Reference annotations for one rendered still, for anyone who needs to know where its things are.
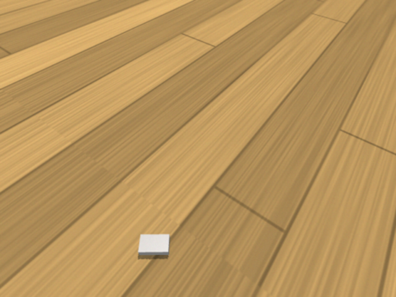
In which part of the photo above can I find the small box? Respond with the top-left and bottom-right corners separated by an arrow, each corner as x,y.
138,235 -> 170,255

